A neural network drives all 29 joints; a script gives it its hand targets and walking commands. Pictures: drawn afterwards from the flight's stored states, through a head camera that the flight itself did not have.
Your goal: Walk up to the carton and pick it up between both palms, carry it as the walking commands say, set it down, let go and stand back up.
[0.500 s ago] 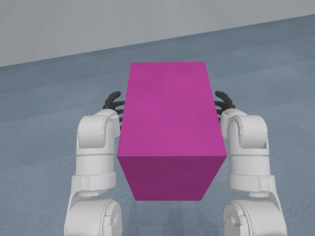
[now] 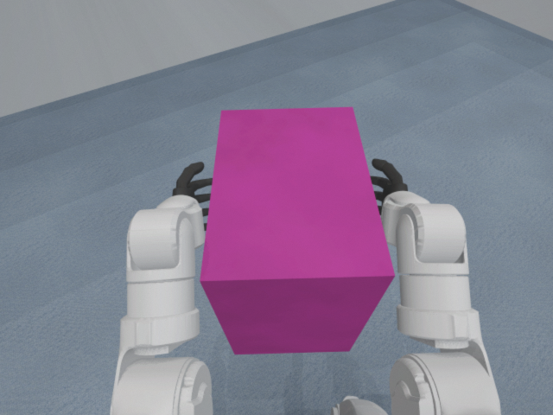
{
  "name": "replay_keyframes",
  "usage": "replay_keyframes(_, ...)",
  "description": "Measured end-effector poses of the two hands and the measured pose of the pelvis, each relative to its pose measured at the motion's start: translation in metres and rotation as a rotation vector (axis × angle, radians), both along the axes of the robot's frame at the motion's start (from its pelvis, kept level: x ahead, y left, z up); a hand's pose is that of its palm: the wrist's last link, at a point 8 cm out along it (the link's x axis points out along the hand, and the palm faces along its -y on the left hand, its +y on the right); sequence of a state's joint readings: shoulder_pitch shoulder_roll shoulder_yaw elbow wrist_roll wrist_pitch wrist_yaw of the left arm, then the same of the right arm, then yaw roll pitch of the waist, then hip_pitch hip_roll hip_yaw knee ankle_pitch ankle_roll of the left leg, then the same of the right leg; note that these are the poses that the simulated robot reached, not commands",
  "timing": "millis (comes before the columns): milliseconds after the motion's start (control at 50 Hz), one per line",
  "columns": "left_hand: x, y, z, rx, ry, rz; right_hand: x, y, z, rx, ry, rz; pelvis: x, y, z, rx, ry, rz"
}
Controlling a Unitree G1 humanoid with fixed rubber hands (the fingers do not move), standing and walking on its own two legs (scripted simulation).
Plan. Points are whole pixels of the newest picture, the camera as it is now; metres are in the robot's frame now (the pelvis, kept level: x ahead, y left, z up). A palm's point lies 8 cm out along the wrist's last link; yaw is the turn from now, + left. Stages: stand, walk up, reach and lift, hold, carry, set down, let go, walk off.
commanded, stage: carry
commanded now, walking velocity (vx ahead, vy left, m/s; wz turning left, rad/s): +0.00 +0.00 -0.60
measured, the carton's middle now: (289, 239) +0.35 +0.02 +0.05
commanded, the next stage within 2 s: none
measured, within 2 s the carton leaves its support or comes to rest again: neither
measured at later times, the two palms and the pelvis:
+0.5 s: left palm (297, 256) +0.29 +0.01 +0.10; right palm (547, 321) +0.21 -0.25 +0.12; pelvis -0.09 +0.00 -0.01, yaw -16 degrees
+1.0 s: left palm (428, 360) +0.17 -0.12 +0.11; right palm out of the picture +0.01 -0.33 +0.11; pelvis -0.19 +0.00 +0.00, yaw -34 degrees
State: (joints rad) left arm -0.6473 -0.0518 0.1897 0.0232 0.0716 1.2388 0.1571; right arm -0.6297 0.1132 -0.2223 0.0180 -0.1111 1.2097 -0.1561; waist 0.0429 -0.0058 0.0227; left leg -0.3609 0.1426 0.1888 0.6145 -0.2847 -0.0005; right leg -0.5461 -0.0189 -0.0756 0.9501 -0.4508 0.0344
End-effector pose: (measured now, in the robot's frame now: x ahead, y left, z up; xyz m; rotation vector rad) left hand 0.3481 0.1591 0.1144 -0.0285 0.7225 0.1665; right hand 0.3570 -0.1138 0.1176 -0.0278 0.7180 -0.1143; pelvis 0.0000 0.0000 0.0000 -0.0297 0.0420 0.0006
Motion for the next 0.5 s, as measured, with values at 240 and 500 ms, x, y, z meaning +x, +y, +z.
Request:
replay_keyframes(240, -0.019, -0.111, -0.009, 0.057, 0.037, -0.204, -0.069, -0.108, -0.018, 0.037, 0.038, -0.188, -0.039, -0.031, -0.004, 0.028, 0.010, -0.123)
replay_keyframes(500, -0.057, -0.145, -0.010, -0.009, -0.012, -0.348, -0.146, -0.133, -0.002, -0.008, -0.012, -0.349, -0.091, -0.004, -0.008, 0.050, 0.012, -0.288)
